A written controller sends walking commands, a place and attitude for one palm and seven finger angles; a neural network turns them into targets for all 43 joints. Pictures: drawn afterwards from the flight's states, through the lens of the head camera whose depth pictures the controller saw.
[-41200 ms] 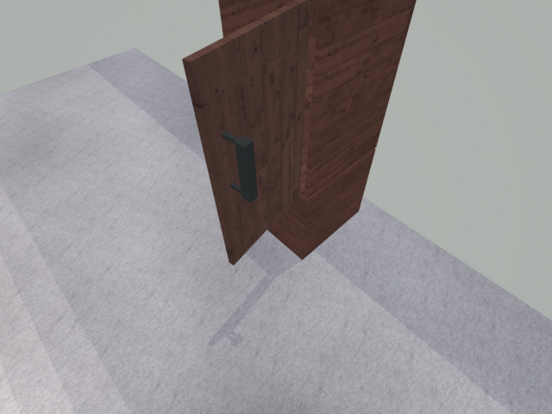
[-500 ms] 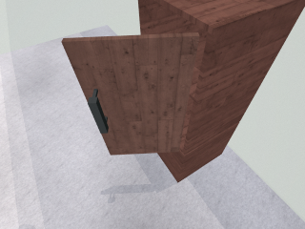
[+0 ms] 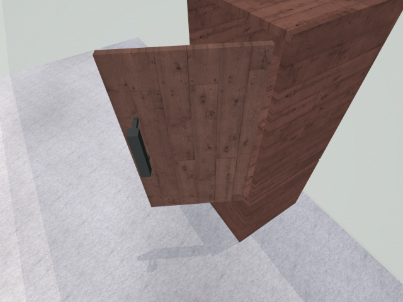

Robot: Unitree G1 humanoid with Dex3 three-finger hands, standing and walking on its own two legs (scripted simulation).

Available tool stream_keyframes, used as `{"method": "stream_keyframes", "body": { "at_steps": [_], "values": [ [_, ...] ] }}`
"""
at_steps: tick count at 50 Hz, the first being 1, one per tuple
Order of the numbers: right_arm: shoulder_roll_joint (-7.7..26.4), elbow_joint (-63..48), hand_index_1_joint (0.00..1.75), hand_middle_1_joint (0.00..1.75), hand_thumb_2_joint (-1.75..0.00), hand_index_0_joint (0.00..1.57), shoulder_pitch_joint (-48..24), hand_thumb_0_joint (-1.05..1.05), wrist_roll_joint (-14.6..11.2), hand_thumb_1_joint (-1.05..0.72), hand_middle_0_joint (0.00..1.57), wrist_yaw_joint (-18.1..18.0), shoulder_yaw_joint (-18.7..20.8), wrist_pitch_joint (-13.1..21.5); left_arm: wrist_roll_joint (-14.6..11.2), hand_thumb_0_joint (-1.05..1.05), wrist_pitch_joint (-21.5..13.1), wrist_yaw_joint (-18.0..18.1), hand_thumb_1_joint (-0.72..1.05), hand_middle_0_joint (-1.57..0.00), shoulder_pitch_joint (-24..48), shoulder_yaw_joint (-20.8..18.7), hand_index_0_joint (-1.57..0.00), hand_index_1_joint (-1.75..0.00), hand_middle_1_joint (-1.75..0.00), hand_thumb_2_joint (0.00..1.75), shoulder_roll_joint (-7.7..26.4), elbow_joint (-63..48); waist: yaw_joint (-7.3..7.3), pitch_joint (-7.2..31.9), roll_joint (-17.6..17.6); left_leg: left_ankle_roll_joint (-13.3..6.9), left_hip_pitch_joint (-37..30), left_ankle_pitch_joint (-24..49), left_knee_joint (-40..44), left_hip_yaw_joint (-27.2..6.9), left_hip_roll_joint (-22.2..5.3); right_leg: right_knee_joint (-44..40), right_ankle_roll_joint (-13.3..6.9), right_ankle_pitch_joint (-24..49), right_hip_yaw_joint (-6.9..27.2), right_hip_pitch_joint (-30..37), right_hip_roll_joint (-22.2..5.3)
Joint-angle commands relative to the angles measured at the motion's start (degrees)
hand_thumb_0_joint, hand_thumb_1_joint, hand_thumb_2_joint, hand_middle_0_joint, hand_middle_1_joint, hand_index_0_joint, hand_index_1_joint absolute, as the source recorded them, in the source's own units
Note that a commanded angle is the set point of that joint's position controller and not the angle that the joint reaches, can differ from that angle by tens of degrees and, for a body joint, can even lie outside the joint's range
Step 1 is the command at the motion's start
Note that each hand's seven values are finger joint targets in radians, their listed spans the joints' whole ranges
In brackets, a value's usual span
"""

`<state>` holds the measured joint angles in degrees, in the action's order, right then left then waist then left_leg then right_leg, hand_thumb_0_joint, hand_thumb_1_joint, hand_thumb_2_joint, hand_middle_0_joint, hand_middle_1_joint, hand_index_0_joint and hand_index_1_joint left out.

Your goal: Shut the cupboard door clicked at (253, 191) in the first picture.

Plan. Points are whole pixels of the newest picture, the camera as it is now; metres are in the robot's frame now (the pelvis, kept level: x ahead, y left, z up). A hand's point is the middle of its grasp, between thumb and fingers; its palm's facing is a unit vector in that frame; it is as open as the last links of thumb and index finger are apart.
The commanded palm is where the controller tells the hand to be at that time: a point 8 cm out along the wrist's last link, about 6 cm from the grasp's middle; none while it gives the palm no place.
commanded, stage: look again from close up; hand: left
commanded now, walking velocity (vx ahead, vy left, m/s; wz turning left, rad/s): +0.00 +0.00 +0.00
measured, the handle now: (141, 148) +0.45 +0.18 +0.02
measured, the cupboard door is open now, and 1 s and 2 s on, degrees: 61 61 61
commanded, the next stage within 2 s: raise the hand and make a fist in 0.24 s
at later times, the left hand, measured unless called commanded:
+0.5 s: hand (122, 269) +0.19 +0.17 -0.03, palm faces +0.31 -0.93 -0.18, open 7.2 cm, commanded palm +0.11 +0.22 -0.06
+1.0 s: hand (121, 291) +0.15 +0.16 -0.03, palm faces +0.07 -1.00 -0.02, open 5.0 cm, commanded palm +0.11 +0.22 -0.03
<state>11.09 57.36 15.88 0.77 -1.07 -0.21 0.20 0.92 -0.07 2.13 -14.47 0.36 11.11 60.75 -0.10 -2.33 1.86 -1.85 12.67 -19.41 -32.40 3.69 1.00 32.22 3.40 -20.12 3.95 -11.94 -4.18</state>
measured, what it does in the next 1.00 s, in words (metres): lowers itself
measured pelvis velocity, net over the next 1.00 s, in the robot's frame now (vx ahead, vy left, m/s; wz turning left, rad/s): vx -0.07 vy -0.05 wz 0.03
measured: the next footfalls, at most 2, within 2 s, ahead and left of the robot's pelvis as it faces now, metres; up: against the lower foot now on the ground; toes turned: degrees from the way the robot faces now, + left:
none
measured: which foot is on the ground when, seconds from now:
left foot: down 0.00-1.00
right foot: down 0.00-1.00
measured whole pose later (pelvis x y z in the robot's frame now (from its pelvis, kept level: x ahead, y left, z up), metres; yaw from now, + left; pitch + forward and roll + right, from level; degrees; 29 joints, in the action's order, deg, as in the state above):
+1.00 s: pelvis -0.07 -0.05 -0.09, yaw +2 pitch +12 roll -2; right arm 11.0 33.3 13.5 -1.6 -5.4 -1.2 16.3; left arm -17.9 -21.0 -17.5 -17.4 -12.7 13.6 2.7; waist -1.7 7.4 1.1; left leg 3.3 53.2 -28.4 -69.0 -6.2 -1.8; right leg 67.9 -0.7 -29.6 -3.8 -50.7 -0.4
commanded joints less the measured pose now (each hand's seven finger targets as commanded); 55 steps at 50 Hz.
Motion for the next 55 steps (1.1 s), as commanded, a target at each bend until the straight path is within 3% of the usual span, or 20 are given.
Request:
{"method": "stream_keyframes", "body": {
  "at_steps": [1, 16, 17, 18, 19, 20, 21, 22, 23, 24, 26, 27, 29, 31, 33, 35, 36, 40, 49, 55],
  "values": [
    [7.1, -2.5, 0.3, 0.3, -0.9, 0.2, 0.5, 0.0, 0.1, -0.9, 0.2, -0.2, 1.5, 1.5, 0.0, 0.0, -0.6, 0.0, 0.9, -0.2, -1.9, -1.2, -0.2, -0.3, -0.3, 0.9, 7.0, -2.2, -0.16, -1.8, -0.8, -0.9, -0.1, 12.0, 10.4, -6.6, -6.5, -4.1, -4.6, 8.3, -0.4, -2.6, 0.1],
    [8.3, 0.4, 0.3, 0.3, -0.9, 0.2, -2.2, 0.0, 0.0, -0.9, 0.2, -0.4, 1.8, 1.6, 0.0, 0.0, -1.3, 0.1, 0.9, -0.2, 0.0, -1.8, -0.2, -0.3, -0.3, 0.9, 10.0, -1.9, 0.01, 2.8, -2.8, 0.2, -5.5, 20.5, 7.6, -3.6, -6.3, -4.8, -4.9, 22.3, 1.2, 0.0, -1.5],
    [8.7, -2.9, 0.3, 0.3, -0.9, 0.2, -4.0, 0.0, -0.8, -0.9, 0.2, 0.1, 2.4, 1.5, 0.2, 0.0, -2.1, 2.3, 0.9, -0.2, -6.5, -1.8, -0.2, -0.3, -0.3, 0.9, 7.7, -0.3, -1.29, 5.5, -16.6, 1.8, -1.4, 23.4, -4.6, -2.9, -8.3, -6.6, -2.8, 41.6, 3.0, 3.5, -4.1],
    [18.0, -13.9, 0.3, 0.3, -0.9, 0.2, 2.9, 0.0, -1.4, -0.9, 0.2, -6.2, 5.0, 12.3, -3.6, 0.0, -18.7, 4.5, 0.9, -0.2, 49.6, -32.2, -0.2, -0.3, -0.3, 0.9, 48.5, -92.5, 5.28, 24.1, -4.2, 0.3, -18.2, 35.1, -10.0, -3.0, -4.6, 10.4, -4.3, 36.9, -4.1, 0.1, 1.9],
    [10.9, -15.8, 0.3, 0.3, -0.9, 0.2, -2.3, 0.0, -4.9, -0.9, 0.2, -7.6, 2.1, 16.9, -5.3, 0.0, -12.3, 4.5, 0.9, -0.22, -2.5, -5.3, -0.22, -0.32, -0.32, 0.9, 10.5, -63.1, 0.72, 30.0, 20.1, 1.3, -21.8, 44.2, -2.2, -7.9, -5.1, 19.1, -3.0, 19.4, -8.7, -10.2, 4.5],
    [8.3, -18.2, 0.3, 0.3, -0.9, 0.2, -4.3, 0.0, -3.9, -0.9, 0.2, -5.5, 2.0, 19.5, -9.6, 0.0, -5.5, 4.7, 0.9, -0.24, -13.6, -1.6, -0.24, -0.34, -0.34, 0.9, -1.8, -67.6, -0.5, 26.4, 25.6, 3.4, -18.5, 51.4, 1.6, -6.9, -4.5, 20.3, -3.6, 5.6, -9.4, -10.1, 4.4],
    [7.4, -16.1, 0.3, 0.3, -0.9, 0.2, -2.9, 0.0, -3.5, -0.9, 0.2, -3.7, 4.0, 20.8, -7.9, 0.0, -6.7, 5.3, 0.9, -0.25, -3.8, -5.6, -0.25, -0.36, -0.36, 0.9, 2.3, -64.5, 2.51, 11.1, 8.9, 3.2, -6.5, 44.2, 3.1, -6.7, -5.1, 14.0, -3.4, 4.1, -9.1, -15.3, 3.6],
    [7.9, -18.9, 0.3, 0.3, -0.9, 0.2, -4.2, 0.0, -2.6, -0.9, 0.2, -2.9, 5.8, 21.2, -9.1, 0.0, -8.2, 3.3, 0.9, -0.27, -9.4, -6.5, -0.27, -0.38, -0.38, 0.9, -0.8, -61.7, 0.02, 5.2, 3.9, 2.9, 1.9, 34.4, -1.9, -5.8, -3.9, 6.9, -3.8, 8.5, -9.5, -15.4, 3.4],
    [8.7, -19.8, 0.3, 0.3, -0.9, 0.2, -4.5, 0.0, -1.9, -0.9, 0.2, -2.1, 6.3, 21.1, -9.5, 0.0, -11.1, 1.7, 0.9, -0.29, -11.1, -11.7, -0.29, -0.4, -0.4, 0.9, 3.3, -56.7, 0.45, 2.9, -3.6, 3.2, 10.3, 23.0, -6.2, -5.0, -1.8, 4.9, -4.0, 15.9, -9.3, -15.1, 2.8],
    [8.2, -20.6, 0.3, 0.3, -0.9, 0.2, -5.4, 0.0, -1.3, -0.9, 0.2, -1.7, 6.4, 20.6, -10.7, 0.0, -15.4, -0.7, 0.9, -0.31, -17.4, -14.9, -0.31, -0.42, -0.42, 0.9, 3.1, -51.0, -0.52, 1.4, -13.5, 2.9, 16.3, 17.3, -9.3, -4.3, -0.9, 6.2, -3.4, 17.7, -8.8, -17.2, 2.8],
    [7.8, -22.4, 0.3, 0.3, -0.9, 0.2, -6.4, 0.0, -0.9, -0.9, 0.2, -0.3, 6.2, 19.9, -13.3, 0.0, -25.9, -8.2, 0.9, -0.35, -23.4, -18.0, -0.35, -0.46, -0.46, 0.9, 1.4, -45.2, -2.86, 5.6, -18.5, 3.5, 24.0, 17.8, -15.8, -3.2, 0.3, 15.2, -2.5, 35.8, -7.8, -16.5, 1.7],
    [7.9, -23.2, 0.3, 0.3, -0.9, 0.2, -6.8, 0.0, -0.4, -0.9, 0.2, 0.2, 6.6, 19.9, -14.5, 0.0, -31.7, -12.5, 0.9, -0.36, -23.0, -19.6, -0.36, -0.48, -0.48, 0.9, 2.0, -45.1, -4.0, 9.9, -18.6, 3.7, 27.3, 16.6, -19.2, -2.4, 0.9, 19.7, -2.1, 38.7, -6.9, -17.1, 1.7],
    [8.3, -25.3, 0.3, 0.3, -0.9, 0.2, -7.8, 0.0, -0.6, -0.9, 0.2, 0.7, 7.0, 20.4, -17.4, 0.0, -40.0, -20.7, 0.9, -0.4, -18.2, -22.4, -0.4, -0.52, -0.52, 0.9, 5.7, -45.9, -4.65, 16.0, -11.6, 3.5, 32.3, 10.5, -24.1, -1.8, 1.7, 23.6, -2.8, 27.6, -3.4, -21.2, 1.5],
    [9.0, -29.5, 0.3, 0.3, -0.9, 0.2, -8.8, 0.0, -1.1, -0.9, 0.2, 0.4, 6.7, 19.7, -20.0, 0.0, -39.1, -24.9, 0.9, -0.44, -13.4, -25.2, -0.44, -0.56, -0.56, 0.9, 9.9, -49.9, -5.39, 20.1, -0.5, 2.5, 33.3, 7.3, -26.7, -0.8, 2.2, 22.8, -3.7, 15.4, 0.5, -22.8, 1.1],
    [8.8, -33.3, 0.3, 0.3, -0.9, 0.2, -9.3, 0.0, -1.8, -0.9, 0.2, -0.7, 6.3, 19.8, -22.5, 0.0, -36.1, -25.9, 0.9, -0.47, -9.2, -24.3, -0.47, -0.6, -0.6, 0.9, 9.4, -55.6, -4.04, 23.0, -4.2, 1.7, 35.3, 4.6, -29.0, -1.5, 1.9, 20.2, -2.5, 7.1, 3.6, -22.9, 0.8],
    [8.7, -34.2, 0.3, 0.3, -0.9, 0.2, -7.5, 0.0, -2.0, -0.9, 0.2, -2.0, 5.9, 19.9, -23.6, 0.0, -34.9, -25.2, 0.9, -0.51, -0.7, -23.2, -0.51, -0.64, -0.64, 0.9, 10.5, -62.4, -0.86, 23.0, -7.0, 1.3, 38.8, 0.1, -32.4, -2.3, 1.0, 18.1, -1.0, -1.0, 6.8, -25.2, 0.6],
    [8.9, -34.2, 0.3, 0.3, -0.9, 0.2, -6.8, 0.0, -1.9, -0.9, 0.2, -2.6, 5.8, 20.2, -23.1, 0.0, -35.3, -24.6, 0.9, -0.53, 3.7, -22.4, -0.53, -0.66, -0.66, 0.9, 11.6, -67.9, -0.21, 24.5, -3.6, 0.9, 38.0, -1.2, -33.0, -2.7, 0.4, 17.6, -1.2, -4.5, 7.3, -26.1, 0.6],
    [9.6, -33.4, 0.3, 0.3, -0.9, 0.2, -5.6, 0.0, -1.7, -0.9, 0.2, -4.8, 4.5, 20.9, -20.6, 0.0, -34.6, -22.6, 0.9, -0.6, 8.1, -16.1, -0.6, -0.74, -0.74, 0.9, 10.9, -75.3, 2.42, 20.8, -1.2, -0.3, 35.6, -4.0, -32.1, -4.4, -1.1, 18.0, -3.3, -13.0, 3.3, -33.0, 3.3],
    [7.9, -34.9, 0.3, 0.3, -0.9, 0.2, -6.5, 0.0, -2.6, -0.9, 0.2, -5.1, 3.0, 19.8, -20.1, 0.0, -21.3, -17.4, 0.9, -0.77, -3.8, -19.5, -0.77, -0.92, -0.92, 0.9, 10.9, -68.9, -2.28, 18.5, -2.2, 0.7, 36.5, -7.4, -25.1, -5.0, -0.1, 14.9, -3.5, -21.1, 0.3, -28.9, 3.2],
    [8.4, -34.9, 0.3, 0.3, -0.9, 0.2, -5.5, 0.0, -1.3, -0.9, 0.2, -3.8, 2.7, 20.1, -18.1, 0.0, -24.3, -12.6, 0.9, -0.88, -5.3, -16.5, -0.88, -1.04, -1.04, 0.9, 8.5, -72.8, -1.71, 18.0, -1.3, 0.7, 32.2, -4.6, -21.4, -6.5, -0.5, 19.5, -4.2, -11.5, -6.2, -30.0, 4.7]
  ]
}}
